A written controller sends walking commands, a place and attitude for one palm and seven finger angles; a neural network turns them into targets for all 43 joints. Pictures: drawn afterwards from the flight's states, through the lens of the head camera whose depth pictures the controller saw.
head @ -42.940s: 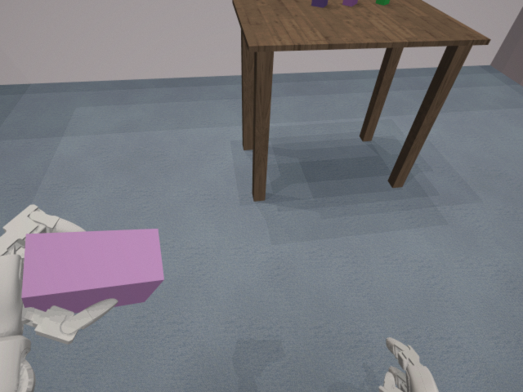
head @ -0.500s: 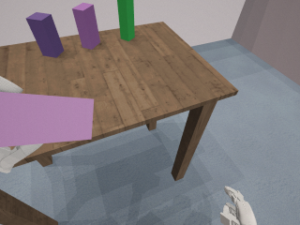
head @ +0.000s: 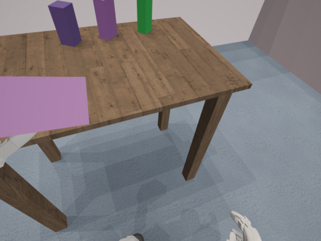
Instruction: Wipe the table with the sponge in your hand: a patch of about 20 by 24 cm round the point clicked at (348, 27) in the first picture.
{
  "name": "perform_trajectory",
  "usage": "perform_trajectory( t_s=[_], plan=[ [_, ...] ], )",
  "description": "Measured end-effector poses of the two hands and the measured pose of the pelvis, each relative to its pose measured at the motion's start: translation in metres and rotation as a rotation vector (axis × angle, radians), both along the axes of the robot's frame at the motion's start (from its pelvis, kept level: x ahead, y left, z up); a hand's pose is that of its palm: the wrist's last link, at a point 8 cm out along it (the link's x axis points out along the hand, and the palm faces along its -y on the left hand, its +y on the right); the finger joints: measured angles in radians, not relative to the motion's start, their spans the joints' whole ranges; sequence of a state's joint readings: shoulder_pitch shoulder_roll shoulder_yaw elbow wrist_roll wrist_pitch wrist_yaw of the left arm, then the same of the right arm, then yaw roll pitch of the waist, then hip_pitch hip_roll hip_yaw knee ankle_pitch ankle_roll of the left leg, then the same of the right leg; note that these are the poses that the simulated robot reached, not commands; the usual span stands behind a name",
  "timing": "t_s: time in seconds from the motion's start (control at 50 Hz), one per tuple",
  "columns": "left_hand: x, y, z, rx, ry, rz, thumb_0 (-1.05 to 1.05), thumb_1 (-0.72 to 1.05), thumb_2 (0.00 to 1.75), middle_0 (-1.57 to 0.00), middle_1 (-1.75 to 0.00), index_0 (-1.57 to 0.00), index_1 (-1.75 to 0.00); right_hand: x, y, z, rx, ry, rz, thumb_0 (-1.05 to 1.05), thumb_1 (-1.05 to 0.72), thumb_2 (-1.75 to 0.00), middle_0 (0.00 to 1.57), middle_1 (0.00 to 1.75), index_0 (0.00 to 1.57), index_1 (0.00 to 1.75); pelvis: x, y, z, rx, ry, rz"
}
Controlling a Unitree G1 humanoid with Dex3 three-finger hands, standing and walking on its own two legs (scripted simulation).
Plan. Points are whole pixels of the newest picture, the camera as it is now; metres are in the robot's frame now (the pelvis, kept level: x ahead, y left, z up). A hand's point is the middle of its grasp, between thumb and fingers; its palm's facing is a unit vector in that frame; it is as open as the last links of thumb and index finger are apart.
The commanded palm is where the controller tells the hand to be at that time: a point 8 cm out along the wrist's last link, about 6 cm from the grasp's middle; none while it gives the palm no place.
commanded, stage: step back with the hand held close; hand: left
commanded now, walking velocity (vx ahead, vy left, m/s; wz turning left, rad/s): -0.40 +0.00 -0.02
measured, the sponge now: (42, 100) +0.25 +0.21 +0.28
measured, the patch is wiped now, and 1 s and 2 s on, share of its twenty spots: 1.00 1.00 1.00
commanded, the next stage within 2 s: stop stepping back and stand still in 0.20 s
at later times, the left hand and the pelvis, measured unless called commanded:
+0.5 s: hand out of the picture +0.12 +0.23 +0.28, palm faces +0.39 -0.82 -0.41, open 10.4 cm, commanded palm +0.06 +0.28 +0.28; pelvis -0.12 +0.01 +0.01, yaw -4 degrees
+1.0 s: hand out of the picture +0.06 +0.25 +0.26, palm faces +0.44 -0.82 -0.37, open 10.4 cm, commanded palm +0.00 +0.30 +0.28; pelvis -0.16 +0.03 +0.00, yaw -2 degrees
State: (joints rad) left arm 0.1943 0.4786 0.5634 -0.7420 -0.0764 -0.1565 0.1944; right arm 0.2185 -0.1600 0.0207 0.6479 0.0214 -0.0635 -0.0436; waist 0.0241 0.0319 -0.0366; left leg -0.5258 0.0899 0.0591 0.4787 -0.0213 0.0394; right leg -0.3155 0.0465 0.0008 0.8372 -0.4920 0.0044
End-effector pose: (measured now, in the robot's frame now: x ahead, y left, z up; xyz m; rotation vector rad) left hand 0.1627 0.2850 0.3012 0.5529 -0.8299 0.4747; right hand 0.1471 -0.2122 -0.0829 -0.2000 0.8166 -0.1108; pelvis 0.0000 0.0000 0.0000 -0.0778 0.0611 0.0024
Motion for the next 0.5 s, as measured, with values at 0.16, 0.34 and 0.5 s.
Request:
perform_trajectory(
  t_s=[0.16,0.34,0.5],
  plan=[
    [0.008,-0.044,-0.025,-0.08,0.106,-0.21,-0.01,-0.54,1.05,-0.69,-1.32,-0.72,-1.31,-0.039,-0.022,-0.001,0.036,-0.08,-0.092,0.01,-0.91,-0.9,0.2,0.3,0.21,0.3,-0.042,-0.003,-0.005,0.025,-0.021,-0.069],
    [-0.021,-0.039,-0.032,0.107,0.153,-0.33,-0.01,-0.55,1.06,-0.7,-1.31,-0.73,-1.3,-0.094,-0.043,0.024,-0.1,-0.047,-0.178,0.01,-0.91,-0.9,0.2,0.3,0.2,0.3,-0.089,0.014,-0.001,0.047,-0.003,-0.098],
    [-0.079,-0.016,-0.015,0.058,0.192,-0.164,-0.01,-0.55,1.06,-0.69,-1.32,-0.73,-1.3,-0.151,-0.022,0.028,-0.013,-0.042,-0.156,0.01,-0.91,-0.9,0.2,0.3,0.2,0.3,-0.124,0.012,0.013,0.024,-0.018,-0.079]
  ],
)
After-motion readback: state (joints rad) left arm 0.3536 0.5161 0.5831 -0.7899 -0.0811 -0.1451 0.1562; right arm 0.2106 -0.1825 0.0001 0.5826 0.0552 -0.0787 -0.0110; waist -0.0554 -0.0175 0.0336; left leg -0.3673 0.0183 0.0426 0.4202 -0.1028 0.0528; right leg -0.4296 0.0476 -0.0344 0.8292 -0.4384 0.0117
